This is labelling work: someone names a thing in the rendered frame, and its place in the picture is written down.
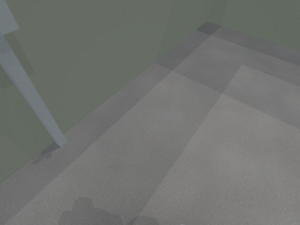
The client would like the panel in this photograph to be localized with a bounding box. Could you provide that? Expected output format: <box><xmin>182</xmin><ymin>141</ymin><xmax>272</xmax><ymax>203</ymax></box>
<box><xmin>0</xmin><ymin>0</ymin><xmax>68</xmax><ymax>147</ymax></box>

